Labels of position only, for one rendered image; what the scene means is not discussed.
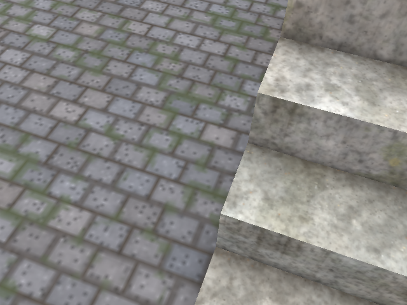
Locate stairs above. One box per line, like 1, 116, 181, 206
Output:
195, 0, 407, 305

